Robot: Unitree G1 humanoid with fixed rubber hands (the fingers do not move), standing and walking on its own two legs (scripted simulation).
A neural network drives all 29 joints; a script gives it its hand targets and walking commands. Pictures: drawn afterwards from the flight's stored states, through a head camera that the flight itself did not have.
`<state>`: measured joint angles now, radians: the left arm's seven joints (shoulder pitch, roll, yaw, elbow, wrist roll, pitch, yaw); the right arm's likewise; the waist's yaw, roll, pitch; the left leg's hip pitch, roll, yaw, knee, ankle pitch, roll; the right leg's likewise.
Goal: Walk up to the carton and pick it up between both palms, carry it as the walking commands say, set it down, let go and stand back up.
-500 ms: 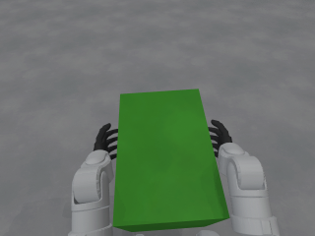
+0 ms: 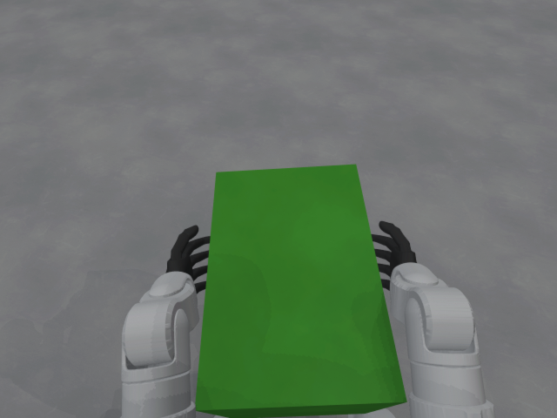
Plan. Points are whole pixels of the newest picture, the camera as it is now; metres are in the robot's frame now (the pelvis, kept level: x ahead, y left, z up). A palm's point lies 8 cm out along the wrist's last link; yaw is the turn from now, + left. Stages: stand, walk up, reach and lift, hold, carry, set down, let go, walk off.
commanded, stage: carry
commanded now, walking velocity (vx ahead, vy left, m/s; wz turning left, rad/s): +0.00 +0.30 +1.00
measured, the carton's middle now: (292, 296) +0.29 +0.00 -0.01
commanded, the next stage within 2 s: none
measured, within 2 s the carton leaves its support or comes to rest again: neither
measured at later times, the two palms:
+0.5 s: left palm out of the picture +0.14 +0.44 +0.07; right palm (158, 294) +0.26 +0.17 +0.07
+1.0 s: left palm out of the picture -0.15 +0.62 +0.10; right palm out of the picture +0.09 +0.45 +0.09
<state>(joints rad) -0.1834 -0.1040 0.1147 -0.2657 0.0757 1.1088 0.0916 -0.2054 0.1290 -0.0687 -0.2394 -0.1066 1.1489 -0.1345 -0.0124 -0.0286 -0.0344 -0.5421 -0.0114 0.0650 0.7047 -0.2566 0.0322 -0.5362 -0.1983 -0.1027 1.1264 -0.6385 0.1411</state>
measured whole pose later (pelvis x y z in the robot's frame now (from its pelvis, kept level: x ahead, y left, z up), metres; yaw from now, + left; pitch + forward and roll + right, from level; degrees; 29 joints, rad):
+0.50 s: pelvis -0.06 +0.18 -0.01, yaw +26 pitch +3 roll +3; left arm -0.21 -0.12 0.13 -0.27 0.10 1.12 0.08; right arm -0.23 0.13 -0.09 -0.24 -0.11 1.15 -0.13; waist -0.01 -0.07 -0.06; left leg -0.47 0.04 0.14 0.74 -0.29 -0.02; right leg -0.40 -0.47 -0.22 0.89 -0.46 0.17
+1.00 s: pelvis -0.19 +0.31 +0.01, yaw +57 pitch +4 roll +3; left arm -0.19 -0.14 0.11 -0.33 0.08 1.12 0.08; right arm -0.18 0.13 -0.08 -0.38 -0.11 1.19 -0.14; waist -0.03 -0.01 -0.04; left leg -0.56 0.09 0.04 0.89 -0.39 -0.04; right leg -0.35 -0.37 -0.31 0.74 -0.38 0.12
